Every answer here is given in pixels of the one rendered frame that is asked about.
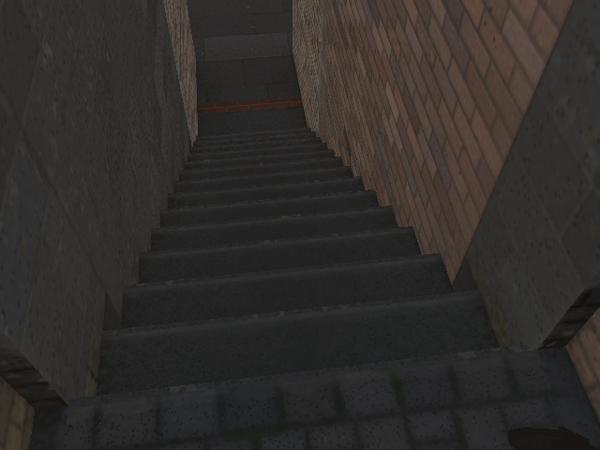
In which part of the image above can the right robot hand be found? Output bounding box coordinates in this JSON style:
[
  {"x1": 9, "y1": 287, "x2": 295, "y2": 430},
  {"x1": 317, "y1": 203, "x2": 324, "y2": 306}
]
[{"x1": 507, "y1": 427, "x2": 600, "y2": 450}]

